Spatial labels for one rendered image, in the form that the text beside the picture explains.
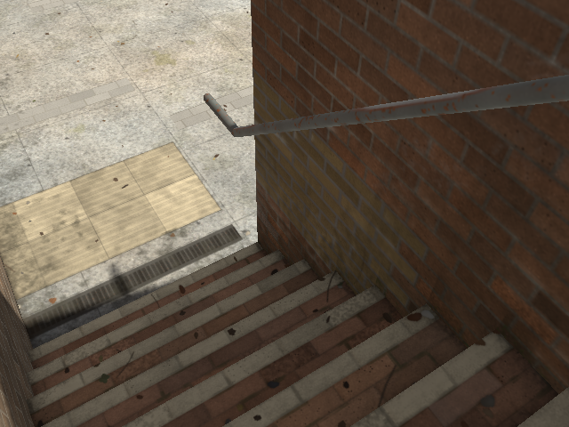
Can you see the stairs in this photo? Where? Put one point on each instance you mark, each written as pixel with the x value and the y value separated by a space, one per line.
pixel 253 341

